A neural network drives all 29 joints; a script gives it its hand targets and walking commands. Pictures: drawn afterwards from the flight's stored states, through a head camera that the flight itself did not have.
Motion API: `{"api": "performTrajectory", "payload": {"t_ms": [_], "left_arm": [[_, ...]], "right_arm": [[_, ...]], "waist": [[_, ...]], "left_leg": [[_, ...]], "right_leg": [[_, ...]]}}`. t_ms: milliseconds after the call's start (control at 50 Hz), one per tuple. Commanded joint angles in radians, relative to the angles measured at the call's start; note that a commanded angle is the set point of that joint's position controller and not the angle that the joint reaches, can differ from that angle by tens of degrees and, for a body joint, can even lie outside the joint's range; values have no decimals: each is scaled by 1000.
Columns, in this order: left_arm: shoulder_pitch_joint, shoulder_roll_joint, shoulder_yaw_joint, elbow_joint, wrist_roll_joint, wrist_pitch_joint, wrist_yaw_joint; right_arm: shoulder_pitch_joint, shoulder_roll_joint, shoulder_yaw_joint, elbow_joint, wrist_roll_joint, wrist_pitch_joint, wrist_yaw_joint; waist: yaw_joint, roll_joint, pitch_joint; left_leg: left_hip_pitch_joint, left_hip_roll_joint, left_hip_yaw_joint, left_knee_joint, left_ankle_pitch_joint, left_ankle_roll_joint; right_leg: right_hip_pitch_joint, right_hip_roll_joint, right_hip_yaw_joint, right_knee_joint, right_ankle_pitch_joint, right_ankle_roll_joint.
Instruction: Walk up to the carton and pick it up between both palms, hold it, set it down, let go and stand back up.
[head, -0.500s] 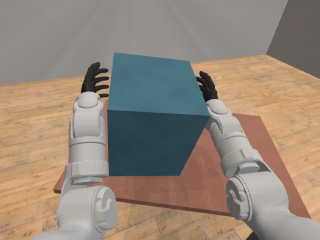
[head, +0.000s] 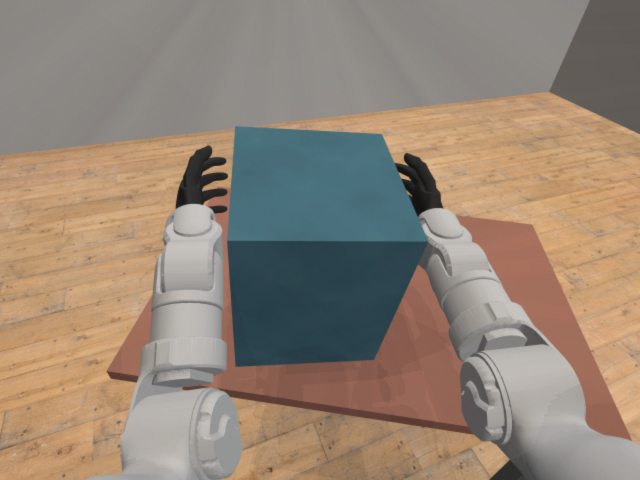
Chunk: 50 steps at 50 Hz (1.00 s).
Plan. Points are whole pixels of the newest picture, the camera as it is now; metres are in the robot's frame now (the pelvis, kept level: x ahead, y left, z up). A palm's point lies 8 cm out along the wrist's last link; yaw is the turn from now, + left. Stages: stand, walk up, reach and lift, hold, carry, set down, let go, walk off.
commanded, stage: set down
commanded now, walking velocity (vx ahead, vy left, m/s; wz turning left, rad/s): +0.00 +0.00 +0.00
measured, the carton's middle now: (308, 250) +0.40 +0.02 +0.11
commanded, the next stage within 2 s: none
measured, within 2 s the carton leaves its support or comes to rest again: rests again in 1.40 s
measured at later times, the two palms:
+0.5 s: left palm (199, 233) +0.38 +0.16 +0.16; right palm (417, 225) +0.41 -0.13 +0.15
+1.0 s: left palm (197, 252) +0.37 +0.17 +0.13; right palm (409, 236) +0.42 -0.12 +0.13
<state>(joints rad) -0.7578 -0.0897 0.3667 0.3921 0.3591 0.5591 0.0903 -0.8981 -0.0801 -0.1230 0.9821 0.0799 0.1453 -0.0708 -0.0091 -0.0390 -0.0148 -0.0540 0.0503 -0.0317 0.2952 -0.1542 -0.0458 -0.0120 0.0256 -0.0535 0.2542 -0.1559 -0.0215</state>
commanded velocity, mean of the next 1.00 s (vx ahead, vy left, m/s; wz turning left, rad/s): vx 0.00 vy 0.00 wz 0.00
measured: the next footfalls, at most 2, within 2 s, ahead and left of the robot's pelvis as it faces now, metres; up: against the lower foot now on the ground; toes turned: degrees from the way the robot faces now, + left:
none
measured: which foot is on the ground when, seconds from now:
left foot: down 0.00-1.00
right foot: down 0.00-1.00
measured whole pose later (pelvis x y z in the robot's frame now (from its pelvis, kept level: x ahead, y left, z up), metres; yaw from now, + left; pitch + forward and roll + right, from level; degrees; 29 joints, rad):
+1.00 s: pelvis +0.00 -0.01 +0.00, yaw -1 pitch +1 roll +0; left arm -0.69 -0.14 0.40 0.53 0.33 0.39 0.14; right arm -0.88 -0.08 -0.24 1.12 -0.07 0.02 -0.01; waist 0.08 -0.02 -0.06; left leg -0.16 0.06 -0.01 0.28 -0.13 -0.06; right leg -0.15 0.04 -0.04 0.28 -0.15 -0.04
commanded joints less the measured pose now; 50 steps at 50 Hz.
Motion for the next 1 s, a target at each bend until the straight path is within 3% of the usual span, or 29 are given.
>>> {"api": "performTrajectory", "payload": {"t_ms": [0, 40, 120, 140, 160, 200, 220, 240, 280, 300, 340, 360, 400, 420, 460, 480, 540, 560, 620, 680, 700, 740, 760, 780, 840, 860, 900, 960, 980], "left_arm": [[-561, -481, -368, -81, -119, -45, -123], [-543, -479, -350, -64, -120, -48, -125], [-598, -502, -390, -82, -143, -83, -116], [-568, -515, -373, -71, -131, -89, -106], [-549, -522, -372, -57, -115, -84, -108], [-512, -500, -344, -15, -98, -78, -110], [-543, -485, -339, -3, -100, -78, -115], [-535, -482, -358, 15, -116, -82, -116], [-556, -536, -391, -43, -144, -94, -104], [-559, -532, -414, -69, -149, -109, -96], [-543, -513, -379, -34, -148, -119, -85], [-569, -497, -372, -67, -138, -123, -82], [-517, -516, -367, -18, -122, -112, -76], [-487, -501, -359, 9, -122, -112, -79], [-530, -497, -346, -19, -121, -126, -77], [-532, -503, -338, -5, -122, -133, -75], [-515, -532, -367, -14, -123, -149, -60], [-538, -527, -386, -42, -138, -160, -58], [-522, -520, -357, -6, -123, -166, -51], [-475, -481, -298, 49, -95, -157, -70], [-507, -471, -281, 71, -88, -157, -77], [-509, -495, -300, 25, -109, -175, -81], [-535, -507, -331, 19, -116, -185, -79], [-611, -511, -360, -30, -141, -205, -70], [-576, -530, -329, -2, -110, -224, -42], [-544, -533, -344, 14, -112, -224, -37], [-495, -516, -314, 68, -98, -217, -45], [-521, -516, -301, 50, -98, -233, -53], [-528, -506, -287, 79, -88, -228, -53]], "right_arm": [[-722, 478, 169, -286, 14, -81, 103], [-743, 461, 166, -299, 8, -85, 105], [-733, 474, 179, -289, 4, -103, 109], [-716, 465, 147, -246, -21, -100, 113], [-679, 450, 136, -194, -32, -100, 118], [-652, 440, 109, -194, -53, -99, 120], [-670, 419, 98, -180, -62, -100, 125], [-668, 424, 90, -170, -64, -102, 126], [-721, 441, 104, -224, -50, -133, 130], [-716, 467, 138, -253, -28, -144, 130], [-709, 447, 124, -207, -42, -133, 134], [-675, 449, 134, -177, -38, -132, 135], [-699, 426, 120, -170, -45, -134, 145], [-683, 423, 116, -169, -51, -138, 146], [-721, 442, 129, -199, -43, -149, 144], [-690, 438, 106, -156, -71, -144, 146], [-684, 432, 112, -148, -60, -163, 159], [-669, 449, 112, -145, -60, -166, 156], [-661, 424, 82, -106, -84, -164, 163], [-648, 437, 108, -121, -77, -161, 157], [-652, 441, 86, -68, -96, -149, 156], [-661, 477, 97, -135, -80, -166, 152], [-665, 484, 101, -135, -83, -176, 152], [-699, 494, 103, -158, -79, -191, 154], [-652, 470, 45, -59, -128, -191, 170], [-640, 451, 44, -88, -137, -201, 175], [-622, 455, 43, -91, -132, -196, 176], [-607, 463, 16, -54, -173, -188, 174], [-594, 448, -3, -14, -171, -185, 180]], "waist": [[24, 29, -407], [48, 6, -404], [20, 46, -482], [-7, 67, -449], [15, 67, -401], [-1, 38, -367], [25, 41, -359], [3, 32, -348], [13, 58, -430], [46, 50, -475], [23, 24, -474], [38, 34, -464], [49, 73, -441], [44, 49, -416], [85, 9, -450], [48, 5, -444], [65, 63, -491], [53, 66, -519], [70, 47, -470], [104, -13, -398], [90, -37, -365], [105, -25, -415], [83, -7, -468], [88, 2, -539], [79, 60, -518], [76, 62, -519], [109, 47, -485], [64, 5, -434], [74, 19, -400]], "left_leg": [[183, -75, 68, 35, 271, 17], [171, -71, 69, 38, 275, 17], [186, -73, 60, 48, 333, -2], [210, -60, 55, 42, 322, -8], [208, -65, 56, 38, 318, -14], [204, -58, 58, 16, 278, -2], [200, -57, 66, 20, 259, -5], [181, -57, 63, 4, 228, 7], [224, -56, 70, 45, 327, -15], [209, -67, 69, 60, 372, -8], [186, -60, 56, 51, 366, -5], [186, -66, 67, 55, 372, -7], [187, -59, 71, 38, 335, -13], [180, -56, 73, 44, 344, -15], [160, -60, 77, 46, 322, 1], [155, -52, 70, 27, 341, 1], [194, -54, 71, 46, 388, -19], [208, -50, 73, 60, 403, -19], [176, -49, 82, 43, 345, -17], [123, -62, 76, 23, 309, 13], [92, -66, 81, 8, 274, 24], [79, -74, 96, 12, 270, 21], [94, -70, 87, 31, 304, 16], [88, -72, 89, 36, 312, 8], [126, -55, 92, 29, 302, -10], [144, -58, 95, 42, 322, -15], [143, -56, 97, 41, 304, -7], [148, -47, 88, 11, 274, 5], [140, -50, 92, 4, 251, 9]], "right_leg": [[28, 20, -38, 0, 266, 71], [17, 19, -40, 4, 278, 79], [-9, 27, -50, 9, 288, 72], [-33, 33, -58, 1, 257, 62], [-32, 30, -54, -10, 241, 62], [-38, 30, -64, -24, 190, 67], [-47, 25, -56, -17, 175, 66], [-58, 26, -65, -24, 158, 67], [-37, 30, -69, 3, 233, 56], [-40, 29, -57, 18, 295, 60], [-41, 32, -54, 11, 315, 61], [-37, 31, -48, 19, 324, 60], [-56, 30, -57, 4, 255, 59], [-67, 36, -60, 2, 251, 56], [-30, 27, -40, 10, 275, 69], [-41, 32, -53, -1, 291, 66], [-72, 41, -57, 10, 293, 60], [-73, 43, -55, 18, 318, 60], [-95, 35, -55, 6, 234, 56], [-27, 22, -36, 3, 274, 74], [-23, 21, -29, -2, 268, 83], [32, 7, -18, 22, 325, 90], [20, 13, -19, 30, 365, 86], [32, 7, -26, 47, 402, 85], [-75, 16, -38, 16, 263, 58], [-95, 26, -53, 18, 255, 55], [-91, 22, -48, 10, 217, 61], [-103, 29, -68, -8, 184, 67], [-126, 26, -59, -5, 154, 68]]}}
